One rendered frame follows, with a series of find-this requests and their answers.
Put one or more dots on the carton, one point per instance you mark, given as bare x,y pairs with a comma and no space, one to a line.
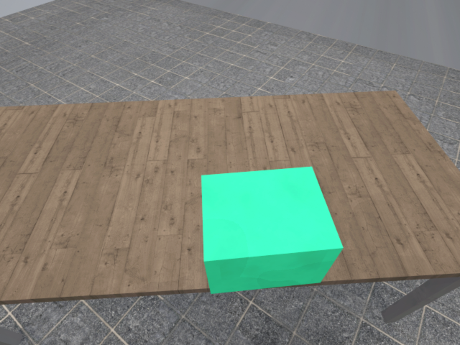
266,229

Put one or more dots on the table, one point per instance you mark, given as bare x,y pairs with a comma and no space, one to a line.
104,200

